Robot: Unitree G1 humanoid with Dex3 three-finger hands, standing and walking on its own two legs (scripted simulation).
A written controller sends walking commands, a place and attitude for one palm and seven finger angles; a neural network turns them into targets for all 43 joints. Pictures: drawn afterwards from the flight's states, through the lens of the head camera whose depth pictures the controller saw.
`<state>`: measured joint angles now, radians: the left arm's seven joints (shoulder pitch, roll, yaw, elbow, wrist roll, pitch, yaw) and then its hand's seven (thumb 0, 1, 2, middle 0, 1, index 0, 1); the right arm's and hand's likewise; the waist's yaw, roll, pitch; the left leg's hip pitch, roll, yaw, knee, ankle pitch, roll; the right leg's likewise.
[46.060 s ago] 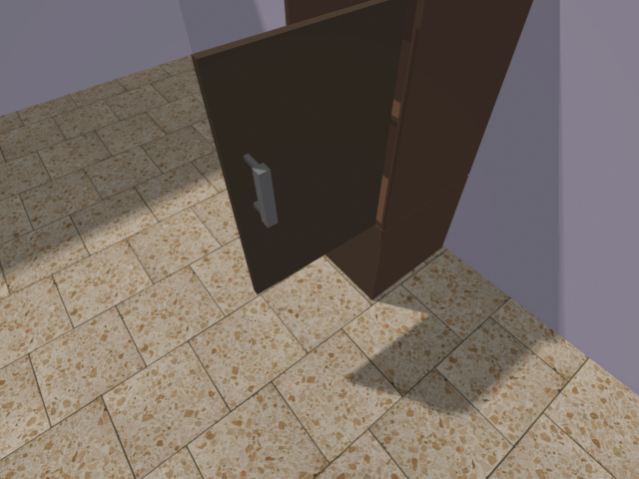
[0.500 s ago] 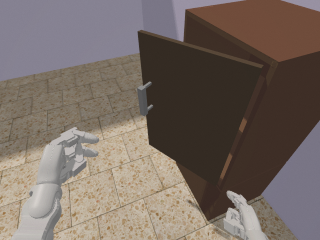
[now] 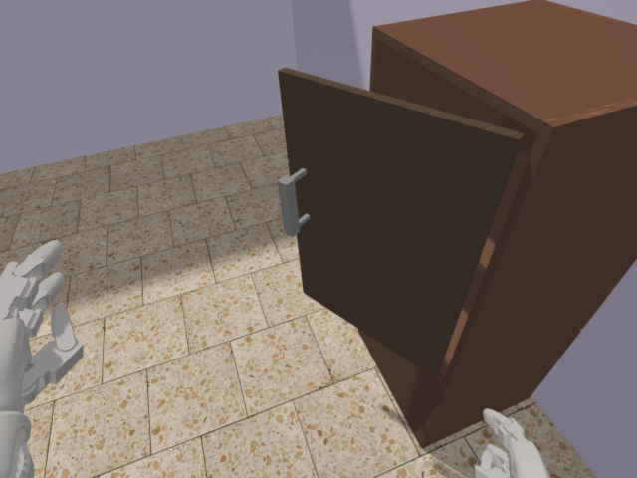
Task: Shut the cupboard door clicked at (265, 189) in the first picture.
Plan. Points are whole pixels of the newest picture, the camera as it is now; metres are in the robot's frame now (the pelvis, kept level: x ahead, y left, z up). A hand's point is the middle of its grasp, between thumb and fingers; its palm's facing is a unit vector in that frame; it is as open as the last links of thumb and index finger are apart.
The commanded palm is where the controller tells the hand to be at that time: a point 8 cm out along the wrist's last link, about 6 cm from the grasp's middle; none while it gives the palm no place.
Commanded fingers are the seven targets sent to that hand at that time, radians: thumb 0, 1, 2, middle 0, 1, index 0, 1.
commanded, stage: draw the hand back to the body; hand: left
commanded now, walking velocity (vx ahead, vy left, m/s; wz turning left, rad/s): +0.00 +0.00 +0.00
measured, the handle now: (296, 202) +0.62 +0.13 +0.00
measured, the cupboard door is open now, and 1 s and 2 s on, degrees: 29 29 29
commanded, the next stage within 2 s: step back with the hand held close in 0.16 s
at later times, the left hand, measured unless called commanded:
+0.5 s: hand (84, 343) +0.19 +0.26 +0.15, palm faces +0.38 -0.80 -0.47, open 7.4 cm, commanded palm +0.14 +0.30 +0.17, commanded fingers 0.00 0.90 0.90 -0.20 -0.30 -0.20 -0.30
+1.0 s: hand (5, 405) +0.13 +0.30 +0.15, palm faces +0.42 -0.78 -0.47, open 7.4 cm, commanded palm +0.07 +0.33 +0.17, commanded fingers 0.00 0.90 0.90 -0.20 -0.30 -0.20 -0.30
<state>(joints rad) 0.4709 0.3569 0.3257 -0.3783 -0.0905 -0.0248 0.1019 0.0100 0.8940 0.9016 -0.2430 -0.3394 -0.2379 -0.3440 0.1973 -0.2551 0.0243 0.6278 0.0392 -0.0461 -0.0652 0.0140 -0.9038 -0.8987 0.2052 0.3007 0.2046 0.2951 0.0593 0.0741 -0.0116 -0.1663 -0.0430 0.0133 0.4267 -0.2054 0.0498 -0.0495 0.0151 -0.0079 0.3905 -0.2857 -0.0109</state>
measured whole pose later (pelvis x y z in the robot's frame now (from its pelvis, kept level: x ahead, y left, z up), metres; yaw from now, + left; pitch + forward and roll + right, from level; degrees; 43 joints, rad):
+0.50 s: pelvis +0.00 +0.00 +0.00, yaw +0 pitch +1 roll -1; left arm 0.53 0.39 0.36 -0.39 -0.09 -0.12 0.10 0.01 0.89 0.90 -0.21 -0.30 -0.21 -0.30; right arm 0.17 -0.25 0.00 0.60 0.03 0.04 -0.07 0.01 -0.90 -0.90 0.21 0.30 0.21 0.30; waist 0.02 0.08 -0.04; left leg -0.28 -0.02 0.01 0.49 -0.22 0.05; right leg -0.15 0.03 -0.01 0.42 -0.29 -0.01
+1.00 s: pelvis -0.07 +0.03 -0.02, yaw +0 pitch +1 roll -3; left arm 0.53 0.43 0.44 -0.47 -0.04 -0.20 0.13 0.01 0.89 0.90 -0.21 -0.30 -0.21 -0.31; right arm 0.21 -0.24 0.01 0.55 0.02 0.00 -0.08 0.01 -0.90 -0.90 0.21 0.30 0.21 0.30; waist 0.01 0.02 -0.01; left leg -0.45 -0.03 0.03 0.61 -0.18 0.09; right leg -0.33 0.02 -0.01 0.57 -0.26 0.02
